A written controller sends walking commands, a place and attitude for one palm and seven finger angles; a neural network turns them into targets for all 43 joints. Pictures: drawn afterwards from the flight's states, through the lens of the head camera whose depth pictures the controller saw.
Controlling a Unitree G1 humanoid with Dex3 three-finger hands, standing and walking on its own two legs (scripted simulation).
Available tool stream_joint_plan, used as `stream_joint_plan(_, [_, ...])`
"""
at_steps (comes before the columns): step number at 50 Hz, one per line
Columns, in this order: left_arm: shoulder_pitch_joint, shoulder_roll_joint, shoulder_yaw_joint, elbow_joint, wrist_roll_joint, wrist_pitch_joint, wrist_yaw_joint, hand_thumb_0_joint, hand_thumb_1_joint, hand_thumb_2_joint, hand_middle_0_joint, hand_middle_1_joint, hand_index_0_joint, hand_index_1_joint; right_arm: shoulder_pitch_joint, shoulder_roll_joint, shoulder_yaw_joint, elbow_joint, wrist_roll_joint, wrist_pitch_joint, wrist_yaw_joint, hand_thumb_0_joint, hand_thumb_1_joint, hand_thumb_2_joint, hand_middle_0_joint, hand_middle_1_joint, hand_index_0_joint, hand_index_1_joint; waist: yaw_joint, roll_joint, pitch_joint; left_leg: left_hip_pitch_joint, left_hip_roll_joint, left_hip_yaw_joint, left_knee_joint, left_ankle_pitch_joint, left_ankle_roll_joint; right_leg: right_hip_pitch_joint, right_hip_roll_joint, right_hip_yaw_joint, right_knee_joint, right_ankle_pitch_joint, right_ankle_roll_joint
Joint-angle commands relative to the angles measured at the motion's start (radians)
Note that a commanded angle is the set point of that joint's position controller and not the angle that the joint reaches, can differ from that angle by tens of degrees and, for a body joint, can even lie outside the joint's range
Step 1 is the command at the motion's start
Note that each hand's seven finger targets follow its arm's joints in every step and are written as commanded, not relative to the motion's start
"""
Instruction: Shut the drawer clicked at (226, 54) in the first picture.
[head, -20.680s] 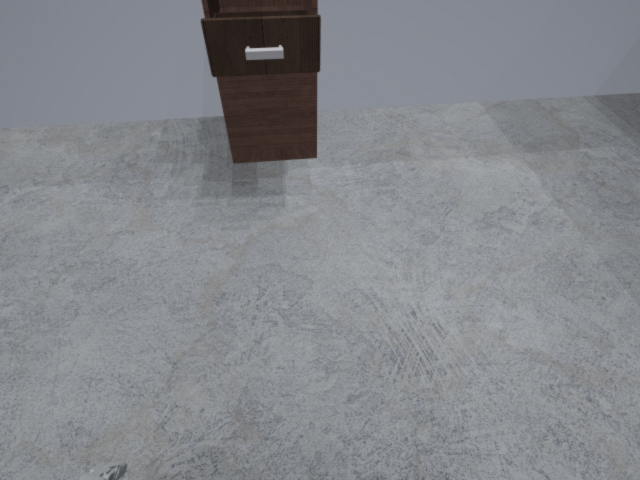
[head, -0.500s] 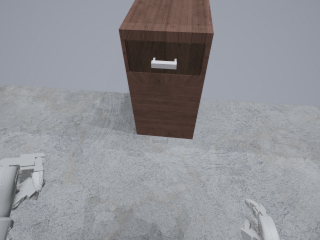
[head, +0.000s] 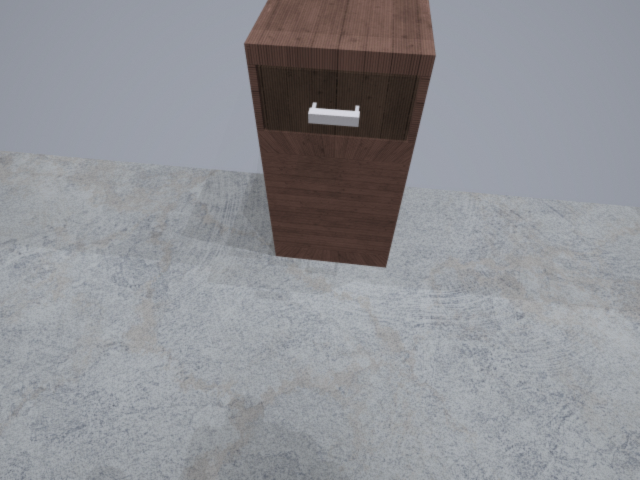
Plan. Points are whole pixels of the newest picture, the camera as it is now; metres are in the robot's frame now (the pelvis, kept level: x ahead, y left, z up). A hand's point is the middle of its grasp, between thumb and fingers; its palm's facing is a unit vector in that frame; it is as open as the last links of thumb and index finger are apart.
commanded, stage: let the arm hang, fingers relaxed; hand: left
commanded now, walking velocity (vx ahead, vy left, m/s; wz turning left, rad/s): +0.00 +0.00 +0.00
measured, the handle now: (334, 112) +0.94 +0.02 -0.09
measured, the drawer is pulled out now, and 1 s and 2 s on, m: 0.00 0.00 0.00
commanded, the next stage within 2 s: look to check the result in 0.56 s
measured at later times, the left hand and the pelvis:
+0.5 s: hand out of the picture +0.05 +0.18 -0.17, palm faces -0.01 -0.97 -0.22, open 7.3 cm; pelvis +0.01 +0.00 +0.00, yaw -1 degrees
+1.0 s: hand out of the picture +0.05 +0.19 -0.16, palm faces -0.01 -0.96 -0.28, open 7.4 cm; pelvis +0.02 -0.02 +0.00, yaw +0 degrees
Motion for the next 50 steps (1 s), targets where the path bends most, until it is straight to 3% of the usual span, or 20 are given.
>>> stream_joint_plan(1, [-0.013,0.099,0.021,-0.036,-0.005,-0.026,0.004,0.000,0.900,0.900,-0.280,-0.387,-0.280,-0.387,0.023,-0.120,-0.022,-0.028,0.001,-0.028,-0.016,0.000,-0.900,-0.900,0.200,0.300,0.200,0.300,-0.010,-0.018,-0.031,0.025,0.110,-0.110,-0.094,0.025,0.021,-0.027,-0.105,0.107,-0.094,-0.024,-0.033])
stream_joint_plan(3, [-0.017,0.087,0.020,-0.025,-0.006,-0.023,0.005,0.000,0.900,0.900,-0.200,-0.300,-0.200,-0.300,0.027,-0.108,-0.022,-0.015,-0.002,-0.025,-0.016,0.000,-0.900,-0.900,0.200,0.300,0.200,0.300,-0.012,-0.028,0.003,0.012,0.108,-0.111,-0.107,-0.017,0.019,-0.048,-0.104,0.106,-0.097,-0.061,-0.032])
stream_joint_plan(8, [-0.021,0.077,0.023,-0.018,-0.004,-0.023,0.007,0.000,0.900,0.900,-0.200,-0.300,-0.200,-0.300,0.028,-0.097,-0.024,-0.003,-0.005,-0.027,-0.015,0.000,-0.900,-0.900,0.200,0.300,0.200,0.300,-0.013,-0.021,0.009,0.007,0.105,-0.111,-0.119,-0.048,0.018,-0.057,-0.102,0.110,-0.095,-0.079,-0.029])
stream_joint_plan(19, [-0.047,0.059,0.033,-0.028,-0.002,-0.030,0.008,0.000,0.900,0.900,-0.200,-0.300,-0.200,-0.300,0.008,-0.085,-0.025,0.000,-0.007,-0.041,-0.019,0.000,-0.900,-0.900,0.200,0.300,0.200,0.300,-0.010,0.006,-0.007,0.023,0.112,-0.112,-0.122,0.052,0.014,-0.027,-0.104,0.109,-0.078,0.011,-0.024])
stream_joint_plan(50, [-0.132,0.151,0.046,-0.027,-0.004,-0.045,0.003,0.000,0.900,0.900,-0.200,-0.300,-0.200,-0.300,-0.090,-0.190,-0.034,-0.007,-0.004,-0.043,-0.020,0.000,-0.900,-0.900,0.200,0.300,0.200,0.300,-0.016,-0.019,-0.060,0.107,0.121,-0.097,-0.112,0.149,0.003,0.031,-0.124,0.121,-0.114,0.152,-0.028])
